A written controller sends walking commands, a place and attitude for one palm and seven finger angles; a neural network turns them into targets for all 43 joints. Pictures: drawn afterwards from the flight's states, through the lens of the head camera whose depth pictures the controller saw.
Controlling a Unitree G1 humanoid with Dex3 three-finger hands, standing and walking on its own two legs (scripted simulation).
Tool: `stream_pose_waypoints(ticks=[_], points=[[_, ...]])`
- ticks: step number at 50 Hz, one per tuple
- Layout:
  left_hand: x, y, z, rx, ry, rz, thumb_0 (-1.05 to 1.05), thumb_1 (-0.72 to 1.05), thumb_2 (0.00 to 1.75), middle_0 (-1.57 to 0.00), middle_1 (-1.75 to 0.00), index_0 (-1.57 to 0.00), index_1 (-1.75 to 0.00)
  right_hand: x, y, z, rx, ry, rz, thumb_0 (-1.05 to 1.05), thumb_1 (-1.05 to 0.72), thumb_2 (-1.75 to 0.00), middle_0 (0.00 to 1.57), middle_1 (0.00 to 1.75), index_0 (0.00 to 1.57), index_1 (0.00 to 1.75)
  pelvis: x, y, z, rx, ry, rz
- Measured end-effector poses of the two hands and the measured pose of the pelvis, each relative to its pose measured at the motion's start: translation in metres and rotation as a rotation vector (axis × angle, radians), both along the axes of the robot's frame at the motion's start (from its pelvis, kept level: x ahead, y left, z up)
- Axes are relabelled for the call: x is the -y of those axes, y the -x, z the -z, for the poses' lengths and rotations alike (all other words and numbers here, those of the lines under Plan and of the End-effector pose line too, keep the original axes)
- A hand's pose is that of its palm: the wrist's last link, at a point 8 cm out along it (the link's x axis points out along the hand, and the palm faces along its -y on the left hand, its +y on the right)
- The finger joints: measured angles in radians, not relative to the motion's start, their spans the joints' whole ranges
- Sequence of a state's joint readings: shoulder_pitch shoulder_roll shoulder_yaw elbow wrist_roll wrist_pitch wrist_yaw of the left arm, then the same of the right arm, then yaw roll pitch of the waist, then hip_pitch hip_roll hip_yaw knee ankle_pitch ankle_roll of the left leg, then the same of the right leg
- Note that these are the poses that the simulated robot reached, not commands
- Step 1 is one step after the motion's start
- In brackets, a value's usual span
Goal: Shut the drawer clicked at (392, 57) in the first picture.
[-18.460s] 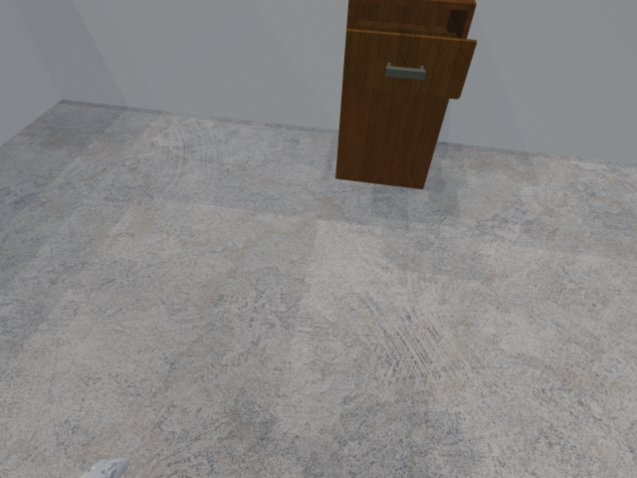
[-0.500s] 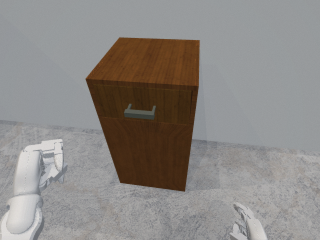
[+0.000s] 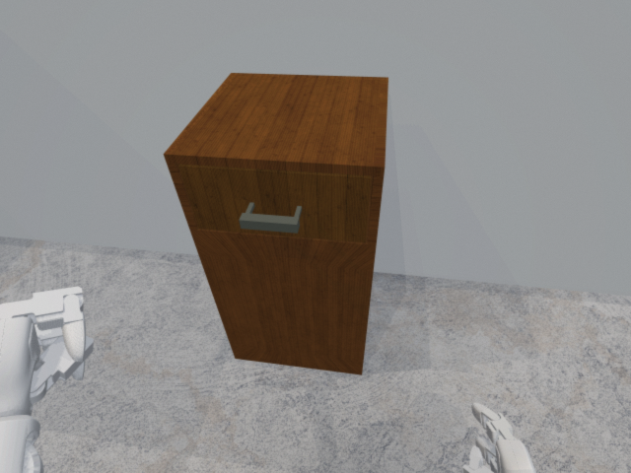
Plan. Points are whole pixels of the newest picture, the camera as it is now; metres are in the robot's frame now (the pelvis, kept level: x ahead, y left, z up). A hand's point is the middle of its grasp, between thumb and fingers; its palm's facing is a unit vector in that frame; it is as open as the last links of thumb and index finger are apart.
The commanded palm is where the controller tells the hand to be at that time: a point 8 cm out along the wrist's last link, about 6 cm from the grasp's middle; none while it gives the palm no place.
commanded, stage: step back with the hand held close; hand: left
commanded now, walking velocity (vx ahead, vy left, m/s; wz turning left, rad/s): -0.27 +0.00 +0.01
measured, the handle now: (272, 215) +0.62 +0.17 -0.05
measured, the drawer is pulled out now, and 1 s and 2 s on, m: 0.00 0.00 0.00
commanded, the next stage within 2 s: stop stepping back and stand still in 1.38 s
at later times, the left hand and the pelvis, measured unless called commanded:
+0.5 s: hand (34, 381) +0.14 +0.27 +0.16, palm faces +0.40 -0.77 -0.50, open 3.2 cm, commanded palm +0.09 +0.30 +0.18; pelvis -0.05 +0.02 -0.01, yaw +0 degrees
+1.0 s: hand (2, 460) +0.08 +0.26 +0.16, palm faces +0.38 -0.77 -0.51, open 3.2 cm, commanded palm +0.01 +0.29 +0.18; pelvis -0.11 +0.01 -0.01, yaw +2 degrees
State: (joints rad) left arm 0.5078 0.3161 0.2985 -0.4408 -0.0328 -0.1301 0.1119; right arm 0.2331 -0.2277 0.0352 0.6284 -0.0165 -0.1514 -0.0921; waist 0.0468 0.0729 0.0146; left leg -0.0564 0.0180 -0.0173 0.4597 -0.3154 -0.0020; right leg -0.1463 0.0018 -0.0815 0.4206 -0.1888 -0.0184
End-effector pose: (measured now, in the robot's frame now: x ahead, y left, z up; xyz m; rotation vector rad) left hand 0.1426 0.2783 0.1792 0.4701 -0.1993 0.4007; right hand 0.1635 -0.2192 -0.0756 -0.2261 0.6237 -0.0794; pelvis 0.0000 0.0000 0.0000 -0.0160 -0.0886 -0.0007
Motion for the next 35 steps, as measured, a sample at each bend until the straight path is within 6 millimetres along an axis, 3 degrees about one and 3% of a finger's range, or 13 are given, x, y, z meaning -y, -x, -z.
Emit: stream_pose_waypoints(ticks=[4,11,25,30,35], points=[[-0.007,-0.005,-0.005,0.008,-0.052,0.009,0.01,0.89,0.89,-1.4,-1.6,-1.4,-1.6,0.005,0.005,0.002,-0.041,0.009,0.032,0.01,-0.9,-0.9,0.2,0.3,0.2,0.3,-0.004,0.004,0.0,-0.043,0.008,-0.004],[-0.016,-0.005,0.009,-0.089,-0.066,0.053,0.01,0.89,0.89,-1.4,-1.6,-1.4,-1.6,0.009,0.023,0.007,-0.129,0.033,0.095,0.01,-0.9,-0.9,0.2,0.3,0.2,0.3,-0.018,0.012,-0.001,-0.092,-0.007,-0.001],[-0.025,0.039,-0.005,0.022,-0.133,0.033,0.01,0.89,0.89,-1.4,-1.6,-1.4,-1.6,-0.011,0.038,0.001,-0.049,0.013,0.073,0.01,-0.9,-0.9,0.2,0.3,0.2,0.3,-0.022,0.045,0.009,-0.073,-0.029,0.002],[-0.016,0.053,0.003,0.035,-0.113,0.028,0.01,0.89,0.89,-1.4,-1.6,-1.4,-1.6,-0.008,0.05,0.003,-0.033,0.011,0.057,0.01,-0.9,-0.9,0.2,0.3,0.21,0.3,-0.015,0.06,0.013,-0.074,-0.018,-0.002],[-0.01,0.064,0.007,0.069,-0.082,0.067,0.01,0.89,0.89,-1.4,-1.6,-1.4,-1.6,0.004,0.077,0.005,-0.085,0.06,0.068,0.01,-0.9,-0.9,0.2,0.3,0.21,0.3,-0.014,0.075,0.015,-0.087,-0.002,-0.008]])
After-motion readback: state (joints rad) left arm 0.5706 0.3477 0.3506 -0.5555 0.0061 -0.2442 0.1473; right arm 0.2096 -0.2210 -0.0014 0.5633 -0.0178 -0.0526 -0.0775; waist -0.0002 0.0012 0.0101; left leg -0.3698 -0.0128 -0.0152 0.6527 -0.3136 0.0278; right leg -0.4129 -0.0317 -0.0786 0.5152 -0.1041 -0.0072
